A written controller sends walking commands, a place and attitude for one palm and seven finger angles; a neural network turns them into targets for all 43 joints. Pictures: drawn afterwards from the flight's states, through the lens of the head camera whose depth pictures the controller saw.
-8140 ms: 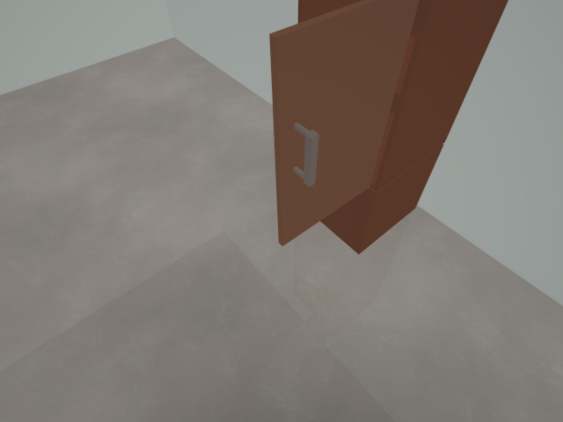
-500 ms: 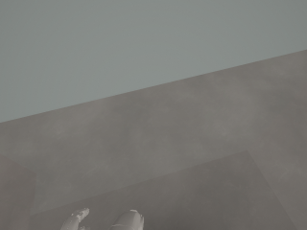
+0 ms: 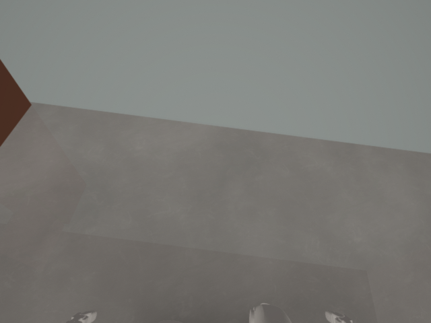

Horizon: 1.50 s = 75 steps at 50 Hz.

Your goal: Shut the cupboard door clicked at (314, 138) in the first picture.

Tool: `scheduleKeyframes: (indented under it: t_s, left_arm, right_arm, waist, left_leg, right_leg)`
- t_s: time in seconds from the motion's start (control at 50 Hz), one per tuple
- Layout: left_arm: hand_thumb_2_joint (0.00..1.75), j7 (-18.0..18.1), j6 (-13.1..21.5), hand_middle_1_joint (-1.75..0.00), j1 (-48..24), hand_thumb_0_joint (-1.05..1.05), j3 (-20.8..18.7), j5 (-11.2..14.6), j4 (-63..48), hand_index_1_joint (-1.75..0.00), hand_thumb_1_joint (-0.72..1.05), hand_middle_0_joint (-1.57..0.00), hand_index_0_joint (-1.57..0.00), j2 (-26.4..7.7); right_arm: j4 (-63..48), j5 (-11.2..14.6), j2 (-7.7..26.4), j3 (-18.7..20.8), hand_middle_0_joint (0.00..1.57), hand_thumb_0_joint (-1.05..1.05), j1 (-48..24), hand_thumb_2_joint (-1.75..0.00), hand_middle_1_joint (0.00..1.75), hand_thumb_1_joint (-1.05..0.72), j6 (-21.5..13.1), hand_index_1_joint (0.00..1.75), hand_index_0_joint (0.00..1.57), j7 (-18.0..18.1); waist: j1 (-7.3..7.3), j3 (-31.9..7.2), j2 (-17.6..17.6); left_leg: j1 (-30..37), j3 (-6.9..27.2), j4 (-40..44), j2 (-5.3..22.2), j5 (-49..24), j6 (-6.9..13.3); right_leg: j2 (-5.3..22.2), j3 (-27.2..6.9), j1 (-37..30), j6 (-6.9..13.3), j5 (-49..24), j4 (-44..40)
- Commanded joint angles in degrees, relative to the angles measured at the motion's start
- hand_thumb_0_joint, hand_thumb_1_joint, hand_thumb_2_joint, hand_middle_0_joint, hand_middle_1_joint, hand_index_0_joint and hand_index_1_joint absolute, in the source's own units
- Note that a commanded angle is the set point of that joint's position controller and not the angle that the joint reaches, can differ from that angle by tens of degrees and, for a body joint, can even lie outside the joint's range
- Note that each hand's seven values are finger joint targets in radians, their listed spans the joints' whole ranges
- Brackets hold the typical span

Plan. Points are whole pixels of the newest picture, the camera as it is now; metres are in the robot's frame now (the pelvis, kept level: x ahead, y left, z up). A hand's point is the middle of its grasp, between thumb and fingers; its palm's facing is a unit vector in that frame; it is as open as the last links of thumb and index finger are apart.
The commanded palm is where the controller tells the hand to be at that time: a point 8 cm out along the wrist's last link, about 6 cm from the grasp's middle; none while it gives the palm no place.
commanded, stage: walk to a spot facing it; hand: left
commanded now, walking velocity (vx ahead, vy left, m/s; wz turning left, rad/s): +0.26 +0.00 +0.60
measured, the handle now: out of the picture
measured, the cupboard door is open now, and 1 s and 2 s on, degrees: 89 89 89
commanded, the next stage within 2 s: none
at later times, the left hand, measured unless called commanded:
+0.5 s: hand out of the picture +0.03 +0.14 -0.16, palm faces +0.36 -0.91 -0.22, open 7.3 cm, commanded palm none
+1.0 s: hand (90, 256) +0.24 +0.29 -0.16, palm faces +0.51 -0.85 -0.16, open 7.4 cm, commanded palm none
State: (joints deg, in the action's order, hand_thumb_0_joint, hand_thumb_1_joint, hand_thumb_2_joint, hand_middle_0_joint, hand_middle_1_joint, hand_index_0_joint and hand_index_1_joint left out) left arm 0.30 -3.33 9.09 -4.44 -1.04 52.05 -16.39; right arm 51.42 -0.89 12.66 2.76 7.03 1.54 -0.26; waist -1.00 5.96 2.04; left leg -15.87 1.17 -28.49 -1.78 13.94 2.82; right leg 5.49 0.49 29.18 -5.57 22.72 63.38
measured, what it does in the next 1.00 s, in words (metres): walks ahead, turning left: right foot, then left foot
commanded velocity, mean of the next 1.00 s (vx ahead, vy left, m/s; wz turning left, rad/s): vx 0.33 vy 0.00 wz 0.43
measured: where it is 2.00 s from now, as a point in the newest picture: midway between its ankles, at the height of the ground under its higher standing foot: (154, 207)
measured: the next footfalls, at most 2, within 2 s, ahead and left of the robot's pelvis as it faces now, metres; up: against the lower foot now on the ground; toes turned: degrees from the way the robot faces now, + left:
right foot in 0.24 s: +0.07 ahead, -0.16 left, +0.00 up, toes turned +6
left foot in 0.66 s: +0.22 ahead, +0.15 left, +0.00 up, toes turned +33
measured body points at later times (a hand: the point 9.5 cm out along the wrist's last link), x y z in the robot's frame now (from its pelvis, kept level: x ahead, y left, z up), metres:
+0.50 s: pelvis +0.09 -0.03 +0.00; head +0.14 -0.02 +0.45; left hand +0.01 +0.19 -0.14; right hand +0.25 -0.26 -0.15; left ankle +0.11 +0.13 -0.67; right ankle +0.03 -0.17 -0.74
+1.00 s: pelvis +0.25 +0.09 +0.01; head +0.26 +0.11 +0.45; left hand +0.22 +0.34 -0.14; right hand +0.39 -0.11 -0.14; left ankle +0.18 +0.13 -0.74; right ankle +0.42 +0.00 -0.67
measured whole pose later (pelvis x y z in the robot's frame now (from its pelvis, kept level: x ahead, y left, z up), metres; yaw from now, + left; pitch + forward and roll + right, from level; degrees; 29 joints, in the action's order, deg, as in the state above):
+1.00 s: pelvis +0.25 +0.09 +0.01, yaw +30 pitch +0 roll +1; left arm -1.8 0.4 8.2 -3.3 -1.7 54.5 -11.1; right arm 58.1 -0.6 9.9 2.4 16.8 -4.0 0.3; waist 0.4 3.0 2.4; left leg -5.1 -4.0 -17.5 -4.0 12.6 4.6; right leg 8.6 2.1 36.5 -4.3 6.7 55.3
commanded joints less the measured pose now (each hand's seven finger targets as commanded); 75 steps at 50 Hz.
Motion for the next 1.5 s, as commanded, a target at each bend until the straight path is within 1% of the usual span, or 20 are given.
scheduleKeyframes:
  t_s: [0.0,0.1,0.16,0.18,0.2,0.24,0.32,0.5,0.58,0.6,0.62,0.64,0.74,1.08,1.14,1.16,1.18,1.2,1.28,1.48]
  left_arm:
    - [0.9,0.3,1.64,-0.3,-2.19,0.0,-0.2,0.06,-5.36,-0.3,0.9,-0.2,-0.2,-2.82]
    - [0.9,-0.68,2.75,-0.3,-4.7,0.0,0.04,0.01,-6.55,-0.3,0.9,-0.2,-0.2,-2.67]
    - [0.9,-0.99,3.78,-0.3,2.6,0.0,-0.6,0.06,-4.3,-0.3,0.9,-0.2,-0.2,-3.28]
    - [0.9,-0.66,4.46,-0.3,7.75,0.0,-1.65,-0.24,-3.05,-0.3,0.9,-0.2,-0.2,-6.13]
    - [0.9,0.15,4.88,-0.3,12.27,0.0,-2.82,-1.08,-2.38,-0.3,0.9,-0.2,-0.2,-11.64]
    - [0.9,0.7,4.72,-0.3,8.34,0.0,-2.24,-0.14,-3.6,-0.3,0.9,-0.2,-0.2,-9.07]
    - [0.9,0.39,6.99,-0.3,5.3,0.0,-0.08,0.11,-2.39,-0.3,0.9,-0.2,-0.2,-2.28]
    - [0.9,0.6,7.85,-0.3,15.59,0.0,0.18,-0.56,4.08,-0.3,0.9,-0.2,-0.2,-3.55]
    - [0.9,0.03,7.69,-0.3,12.77,0.0,-0.17,-0.05,3.94,-0.3,0.9,-0.2,-0.2,-6.81]
    - [0.9,-0.39,7.66,-0.3,11.58,0.0,0.01,0.11,3.26,-0.3,0.9,-0.2,-0.2,-6.27]
    - [0.9,-1.44,7.41,-0.3,11.74,0.0,0.3,0.77,0.77,-0.3,0.9,-0.2,-0.2,-2.49]
    - [0.9,-1.26,7.0,-0.3,4.97,0.0,0.75,0.68,-2.85,-0.3,0.9,-0.2,-0.2,-1.4]
    - [0.9,-1.46,4.87,-0.3,10.78,0.0,0.0,-1.12,2.72,-0.3,0.9,-0.2,-0.2,0.76]
    - [0.9,-2.27,5.74,-0.3,-10.66,0.0,1.37,-0.31,-4.17,-0.3,0.9,-0.2,-0.2,2.09]
    - [0.9,-1.83,6.96,-0.3,2.73,0.0,0.17,-0.39,-0.18,-0.3,0.9,-0.2,-0.2,-0.95]
    - [0.9,-1.16,7.59,-0.3,13.88,0.0,-1.27,-0.81,3.19,-0.3,0.9,-0.2,-0.2,-5.47]
    - [0.9,-0.8,7.26,-0.3,20.02,0.0,-1.92,-0.38,5.2,-0.3,0.9,-0.2,-0.2,-9.62]
    - [0.9,-0.5,7.28,-0.3,17.65,0.0,-1.71,0.12,4.72,-0.3,0.9,-0.2,-0.2,-7.52]
    - [0.9,0.1,8.27,-0.3,7.94,0.0,1.13,0.11,3.76,-0.3,0.9,-0.2,-0.2,2.79]
    - [0.9,0.62,9.88,-0.3,15.32,0.0,2.22,0.01,9.43,-0.3,0.9,-0.2,-0.2,2.45]
  right_arm:
    - [-2.0,-0.33,12.54,3.4,0.2,0.0,4.88,-0.9,0.3,-0.9,-0.66,0.3,0.2,0.77]
    - [-1.87,-0.79,12.63,3.99,0.2,0.0,4.92,-0.9,0.3,-0.9,-0.54,0.3,0.2,0.33]
    - [-2.56,-0.38,11.97,4.11,0.2,0.0,1.53,-0.9,0.3,-0.9,-0.46,0.3,0.2,0.31]
    - [-3.27,0.04,9.5,3.73,0.2,0.0,0.13,-0.9,0.3,-0.9,-0.64,0.3,0.2,0.19]
    - [-4.9,0.61,4.96,2.67,0.2,0.0,-0.24,-0.9,0.3,-0.9,-1.19,0.3,0.2,-0.08]
    - [-5.66,-0.72,7.53,3.56,0.2,0.0,-3.04,-0.9,0.3,-0.9,-0.92,0.3,0.2,-0.76]
    - [-1.77,-0.72,4.94,2.87,0.2,0.0,-0.71,-0.9,0.3,-0.9,-0.09,0.3,0.2,-2.49]
    - [-3.84,-0.42,1.44,0.36,0.2,0.0,-10.74,-0.9,0.3,-0.9,-1.1,0.3,0.2,-3.78]
    - [-0.94,-0.78,4.32,1.09,0.2,0.0,2.27,-0.9,0.3,-0.9,-2.25,0.3,0.2,-2.36]
    - [1.14,-1.15,7.75,2.19,0.2,0.0,11.22,-0.9,0.3,-0.9,-2.47,0.3,0.2,-1.65]
    - [2.56,-1.84,15.75,4.32,0.2,0.0,18.87,-0.9,0.3,-0.9,-2.79,0.3,0.2,-0.87]
    - [3.12,-0.44,19.16,5.06,0.2,0.0,21.66,-0.9,0.3,-0.9,-2.57,0.3,0.2,-0.08]
    - [0.37,-0.26,8.29,1.58,0.2,0.0,4.77,-0.9,0.3,-0.9,-4.87,0.3,0.2,0.84]
    - [8.88,-0.78,5.11,0.77,0.2,0.0,19.71,-0.9,0.3,-0.9,-5.95,0.3,0.2,1.43]
    - [9.87,-0.2,4.98,0.76,0.2,0.0,19.51,-0.9,0.3,-0.9,-5.77,0.3,0.2,1.44]
    - [8.84,0.51,3.47,0.65,0.2,0.0,18.84,-0.9,0.3,-0.9,-6.24,0.3,0.2,1.06]
    - [7.37,0.81,2.15,0.5,0.2,0.0,19.91,-0.9,0.3,-0.9,-6.3,0.3,0.2,1.18]
    - [7.35,0.35,3.48,0.9,0.2,0.0,15.66,-0.9,0.3,-0.9,-5.92,0.3,0.2,1.01]
    - [8.69,-0.5,-1.62,0.72,0.2,0.0,13.47,-0.9,0.3,-0.9,-3.31,0.3,0.2,0.02]
    - [3.94,-0.38,-2.75,0.36,0.2,0.0,0.03,-0.9,0.3,-0.9,-2.32,0.3,0.2,-2.18]
  waist:
    - [2.66,-9.48,-8.53]
    - [3.29,-7.35,-12.47]
    - [-0.7,-7.67,-9.74]
    - [-3.62,-8.47,-2.74]
    - [-5.98,-9.25,15.68]
    - [-3.07,-3.34,10.88]
    - [0.83,-0.96,9.02]
    - [-2.04,-1.57,8.33]
    - [5.46,-7.93,8.38]
    - [10.08,-13.14,5.03]
    - [12.63,-19.69,-9.86]
    - [12.32,-20.55,-8.17]
    - [1.05,-5.42,-11.36]
    - [4.41,-0.81,-7.24]
    - [-1.93,-7.81,-2.1]
    - [-6.2,-15.17,5.75]
    - [-6.32,-19.72,13.81]
    - [-6.57,-16.96,11.44]
    - [0.59,-3.6,5.18]
    - [0.11,-0.7,4.47]
  left_leg:
    - [9.72,14.97,8.54,14.13,-19.81,6.71]
    - [4.9,20.31,10.21,12.2,2.63,6.22]
    - [-6.52,20.71,5.44,9.24,10.44,4.23]
    - [-17.55,16.3,-2.51,4.61,16.06,1.38]
    - [-30.31,3.35,-20.26,-2.77,22.27,-3.19]
    - [-29.52,3.69,-37.61,2.79,16.97,-3.59]
    - [-26.14,-0.3,-39.52,5.97,2.07,-5.69]
    - [-21.1,-8.76,-15.53,4.02,1.52,-3.12]
    - [3.34,-15.22,-7.6,-3.09,3.11,0.74]
    - [19.23,-11.11,-3.39,0.41,0.95,2.67]
    - [34.1,16.12,-0.25,18.64,-1.16,10.0]
    - [33.22,29.67,8.57,27.13,-6.2,13.28]
    - [2.63,9.62,16.01,16.33,3.16,5.15]
    - [13.32,5.27,14.32,15.28,-20.89,7.63]
    - [6.37,3.27,-3.52,10.76,-27.91,4.04]
    - [-7.57,-1.76,-18.89,5.54,-16.96,1.24]
    - [-18.13,-4.69,-35.72,-0.61,19.14,-1.12]
    - [-20.92,-0.07,-43.78,2.74,17.64,-0.73]
    - [-18.42,0.43,-41.01,8.19,1.09,-2.21]
    - [-23.45,-4.86,-20.53,7.43,-5.82,-2.99]
  right_leg:
    - [-1.05,-0.9,1.95,-0.24,-0.13,-5.12]
    - [-3.98,1.45,-4.71,0.89,2.43,-20.14]
    - [-5.94,3.17,-22.41,1.75,-3.21,-34.34]
    - [-0.63,-2.51,-34.85,3.12,0.96,-43.14]
    - [17.56,-23.26,-42.67,8.7,14.7,-52.31]
    - [22.94,-26.57,-27.81,12.83,19.63,-56.34]
    - [13.16,-1.1,-25.65,9.26,-13.04,-52.2]
    - [14.51,10.55,-34.88,8.82,-41.4,-46.38]
    - [13.87,15.93,-27.23,7.41,-58.21,-28.95]
    - [13.49,15.99,-17.67,5.58,-48.88,-14.5]
    - [4.02,15.36,1.36,2.1,-6.95,6.71]
    - [1.27,6.23,11.1,2.2,8.27,16.96]
    - [5.8,-0.11,5.2,2.03,-6.87,11.0]
    - [-0.67,4.15,0.2,4.21,-11.87,-26.58]
    - [-2.84,4.2,-25.5,6.63,-14.74,-35.32]
    - [8.83,-8.45,-44.72,10.5,-18.15,-36.16]
    - [23.14,-24.58,-51.54,16.37,-22.4,-42.2]
    - [22.24,-26.42,-44.65,16.94,-17.52,-45.54]
    - [14.07,-3.44,-21.91,11.3,-18.66,-51.62]
    - [12.23,7.97,-29.41,11.64,-35.6,-52.52]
